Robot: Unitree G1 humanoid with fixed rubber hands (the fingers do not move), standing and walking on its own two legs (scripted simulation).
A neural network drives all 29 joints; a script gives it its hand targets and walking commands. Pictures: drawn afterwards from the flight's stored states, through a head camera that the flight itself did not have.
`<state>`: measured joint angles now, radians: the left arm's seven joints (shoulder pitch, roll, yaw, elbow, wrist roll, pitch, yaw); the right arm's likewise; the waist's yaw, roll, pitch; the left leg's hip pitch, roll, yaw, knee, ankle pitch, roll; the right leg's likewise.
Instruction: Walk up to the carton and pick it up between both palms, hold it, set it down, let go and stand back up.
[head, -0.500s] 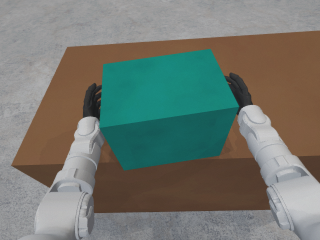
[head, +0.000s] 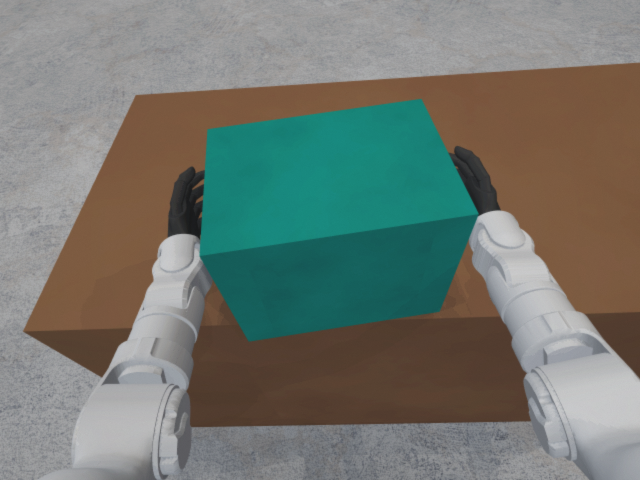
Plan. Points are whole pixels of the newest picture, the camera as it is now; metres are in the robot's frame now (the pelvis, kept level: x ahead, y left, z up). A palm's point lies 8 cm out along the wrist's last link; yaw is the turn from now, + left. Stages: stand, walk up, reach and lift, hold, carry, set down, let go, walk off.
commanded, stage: reach and lift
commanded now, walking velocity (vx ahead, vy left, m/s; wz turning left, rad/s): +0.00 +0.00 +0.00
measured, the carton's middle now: (330, 226) +0.43 +0.01 +0.05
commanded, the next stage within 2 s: none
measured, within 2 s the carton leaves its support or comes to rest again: leaves its support in 0.54 s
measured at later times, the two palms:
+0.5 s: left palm (184, 237) +0.40 +0.19 +0.08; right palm (477, 214) +0.41 -0.18 +0.08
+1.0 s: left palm (184, 243) +0.38 +0.18 +0.09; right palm (491, 222) +0.38 -0.18 +0.10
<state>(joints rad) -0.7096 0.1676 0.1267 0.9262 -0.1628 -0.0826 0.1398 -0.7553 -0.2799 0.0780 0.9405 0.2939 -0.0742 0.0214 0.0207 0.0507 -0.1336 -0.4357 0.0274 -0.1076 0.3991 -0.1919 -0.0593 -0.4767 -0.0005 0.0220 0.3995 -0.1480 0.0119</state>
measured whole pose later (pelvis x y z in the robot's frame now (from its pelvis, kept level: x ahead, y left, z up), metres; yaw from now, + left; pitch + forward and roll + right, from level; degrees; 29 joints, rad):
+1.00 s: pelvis -0.02 +0.00 +0.00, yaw +0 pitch +13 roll +0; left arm -0.73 0.11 0.18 1.12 -0.06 -0.31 0.16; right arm -0.69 -0.17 -0.19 1.05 -0.02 -0.31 0.02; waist 0.02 0.02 -0.22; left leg -0.43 0.03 -0.11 0.35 -0.14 -0.06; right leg -0.46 0.00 0.02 0.32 -0.08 0.01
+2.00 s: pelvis -0.02 +0.01 +0.01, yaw +0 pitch +3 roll -1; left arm -0.76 0.14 0.20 0.73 0.05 0.39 0.14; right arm -0.77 -0.21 -0.10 0.86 0.16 0.25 -0.02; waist 0.02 0.01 -0.21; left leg -0.25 0.03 -0.11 0.34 -0.16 -0.05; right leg -0.24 0.00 0.02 0.24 -0.06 0.02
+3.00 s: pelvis -0.02 +0.01 +0.01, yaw +0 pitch +1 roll -1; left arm -0.77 0.17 0.20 0.53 0.07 0.62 0.09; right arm -0.80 -0.18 -0.15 0.66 0.18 0.50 -0.06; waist 0.00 0.01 -0.20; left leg -0.21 0.03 -0.11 0.35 -0.17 -0.05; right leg -0.19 0.00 0.02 0.23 -0.06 0.03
